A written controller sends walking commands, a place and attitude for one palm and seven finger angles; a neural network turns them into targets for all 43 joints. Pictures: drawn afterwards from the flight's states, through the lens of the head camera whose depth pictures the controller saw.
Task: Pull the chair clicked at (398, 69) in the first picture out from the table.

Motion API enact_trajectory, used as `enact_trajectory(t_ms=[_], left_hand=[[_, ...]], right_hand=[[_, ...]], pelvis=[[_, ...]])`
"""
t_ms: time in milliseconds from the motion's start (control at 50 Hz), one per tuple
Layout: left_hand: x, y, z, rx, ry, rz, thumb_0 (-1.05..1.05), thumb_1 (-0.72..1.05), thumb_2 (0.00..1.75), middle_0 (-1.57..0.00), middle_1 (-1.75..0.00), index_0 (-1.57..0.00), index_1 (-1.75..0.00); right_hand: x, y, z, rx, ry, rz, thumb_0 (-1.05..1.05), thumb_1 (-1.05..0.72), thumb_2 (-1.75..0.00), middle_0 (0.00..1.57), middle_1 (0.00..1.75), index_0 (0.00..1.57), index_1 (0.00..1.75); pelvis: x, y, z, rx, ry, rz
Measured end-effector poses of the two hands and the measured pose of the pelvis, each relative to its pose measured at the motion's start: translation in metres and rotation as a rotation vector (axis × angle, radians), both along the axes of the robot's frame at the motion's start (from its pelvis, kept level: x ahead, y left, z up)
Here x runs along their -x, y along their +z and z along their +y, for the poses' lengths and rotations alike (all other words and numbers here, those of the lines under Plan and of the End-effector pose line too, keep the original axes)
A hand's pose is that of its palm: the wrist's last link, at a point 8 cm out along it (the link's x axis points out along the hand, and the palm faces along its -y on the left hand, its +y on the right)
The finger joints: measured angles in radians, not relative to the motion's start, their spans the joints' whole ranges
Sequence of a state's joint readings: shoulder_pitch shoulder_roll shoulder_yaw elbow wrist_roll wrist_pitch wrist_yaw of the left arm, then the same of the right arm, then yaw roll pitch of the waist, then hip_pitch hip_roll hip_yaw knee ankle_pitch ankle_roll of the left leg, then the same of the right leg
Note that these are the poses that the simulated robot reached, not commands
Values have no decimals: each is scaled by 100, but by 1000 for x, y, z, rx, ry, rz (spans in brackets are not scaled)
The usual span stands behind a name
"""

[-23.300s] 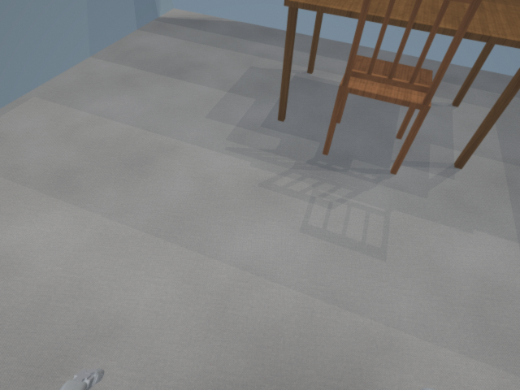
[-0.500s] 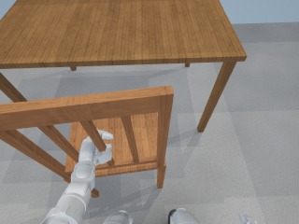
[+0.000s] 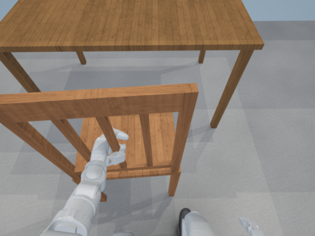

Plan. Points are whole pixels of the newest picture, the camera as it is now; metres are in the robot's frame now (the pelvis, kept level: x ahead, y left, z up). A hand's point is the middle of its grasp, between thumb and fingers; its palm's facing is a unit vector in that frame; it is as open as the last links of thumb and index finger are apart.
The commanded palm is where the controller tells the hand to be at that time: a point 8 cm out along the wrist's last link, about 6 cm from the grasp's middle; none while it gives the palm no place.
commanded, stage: step backward, pulling the chair out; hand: left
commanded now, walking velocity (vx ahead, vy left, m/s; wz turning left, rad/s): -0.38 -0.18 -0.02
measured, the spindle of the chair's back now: (114, 146) +0.36 +0.13 -0.04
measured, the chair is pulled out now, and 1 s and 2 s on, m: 0.27 0.56 0.63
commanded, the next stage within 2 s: stop walking, hand still on the chair in 0.78 s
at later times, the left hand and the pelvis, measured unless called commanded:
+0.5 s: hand (122, 194) +0.22 +0.10 -0.05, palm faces -0.02 -0.97 -0.22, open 5.4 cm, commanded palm +0.19 +0.15 -0.05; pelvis -0.12 -0.02 +0.02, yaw -4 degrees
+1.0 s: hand out of the picture +0.05 +0.10 -0.05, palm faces -0.02 -0.98 -0.21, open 5.4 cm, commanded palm +0.03 +0.16 -0.04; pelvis -0.27 -0.02 +0.01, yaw -4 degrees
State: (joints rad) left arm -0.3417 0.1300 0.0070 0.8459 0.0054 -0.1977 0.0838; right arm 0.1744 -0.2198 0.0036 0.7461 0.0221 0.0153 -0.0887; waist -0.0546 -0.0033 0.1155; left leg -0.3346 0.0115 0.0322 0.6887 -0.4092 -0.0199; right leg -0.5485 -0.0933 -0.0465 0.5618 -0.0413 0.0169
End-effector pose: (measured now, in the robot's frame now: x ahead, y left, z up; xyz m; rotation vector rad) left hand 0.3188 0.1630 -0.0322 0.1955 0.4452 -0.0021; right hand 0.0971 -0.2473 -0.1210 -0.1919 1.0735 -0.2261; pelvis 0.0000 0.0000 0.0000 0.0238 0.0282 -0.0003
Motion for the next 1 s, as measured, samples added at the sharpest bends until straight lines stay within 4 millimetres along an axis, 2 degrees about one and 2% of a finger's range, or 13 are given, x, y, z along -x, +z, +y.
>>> enact_trajectory(t_ms=[80, 140, 220, 300, 380, 460, 540, 620, 700, 780, 840, 920, 1000], left_hand=[[21, 1, 4, 11, -7, 18, 4, 68, 80, -32, -129, -49, -145], [38, 2, 6, 17, 13, 44, 5, 69, 80, -32, -128, -49, -145], [54, 2, 7, -6, 26, 31, 5, 67, 81, -34, -128, -49, -145], [64, 3, 3, -46, 42, 24, 3, 65, 82, -37, -127, -49, -145], [79, 4, -6, -50, 65, 34, 3, 65, 80, -38, -125, -49, -145], [100, 4, -14, -43, 53, 46, 3, 66, 78, -35, -125, -49, -145], [127, 4, -17, -26, 6, 42, 2, 67, 76, -31, -128, -49, -145], [155, 1, -15, 14, -54, 13, 1, 69, 78, -30, -132, -49, -145], [188, 2, -10, 26, -64, 32, 2, 70, 79, -27, -133, -50, -145], [221, 3, -5, 28, -34, 65, 4, 70, 79, -27, -130, -50, -145], [240, 4, -3, 11, -14, 61, 4, 69, 81, -31, -128, -50, -145], [262, 5, -4, -21, 24, 60, 3, 66, 82, -35, -125, -49, -145], [287, 6, -8, -25, 36, 72, 4, 66, 81, -36, -122, -49, -145]], right_hand=[[25, 15, -3, 38, -31, -9, 1, -90, -90, 21, 30, 20, 29], [42, 20, -3, 25, -46, 21, 1, -90, -90, 21, 30, 20, 29], [61, 15, -6, -6, -14, 64, 1, -90, -90, 21, 30, 20, 29], [79, 3, -17, -38, -12, 82, 1, -90, -90, 21, 30, 20, 29], [100, 7, -34, -29, -71, 61, 1, -90, -90, 21, 30, 20, 30], [117, 20, -51, 23, -93, 22, 1, -90, -90, 21, 30, 20, 29], [134, 31, -57, 86, -96, -9, 1, -90, -90, 20, 30, 20, 29], [153, 37, -47, 146, -77, -21, 1, -90, -90, 20, 30, 19, 29], [172, 41, -19, 103, -39, -21, 1, -90, -90, 20, 30, 19, 29], [191, 30, 10, -11, -2, -24, 1, -90, -90, 20, 30, 19, 29], [209, 15, 24, -79, 18, -21, 1, -90, -90, 20, 30, 20, 29], [238, -4, 23, -136, 7, -12, 1, -90, -90, 21, 30, 20, 30], [272, 2, 2, -108, -53, -10, 1, -90, -90, 21, 30, 20, 30]], pelvis=[[12, 7, 5, 19, -28, -5], [19, 16, 3, 60, -26, 3], [33, 18, -8, 54, -56, 10], [60, 17, -24, 70, -74, 0], [85, 20, -31, 31, -77, -1], [106, 22, -26, -12, -73, 13], [126, 20, -14, -13, -50, 22], [149, 13, 2, 4, -21, 20], [171, 19, 5, 22, -43, 1], [193, 24, 3, 60, -59, -10], [213, 19, -5, 50, -76, -19], [244, 13, -17, 68, -77, -45], [267, 15, -23, 24, -68, -44]])
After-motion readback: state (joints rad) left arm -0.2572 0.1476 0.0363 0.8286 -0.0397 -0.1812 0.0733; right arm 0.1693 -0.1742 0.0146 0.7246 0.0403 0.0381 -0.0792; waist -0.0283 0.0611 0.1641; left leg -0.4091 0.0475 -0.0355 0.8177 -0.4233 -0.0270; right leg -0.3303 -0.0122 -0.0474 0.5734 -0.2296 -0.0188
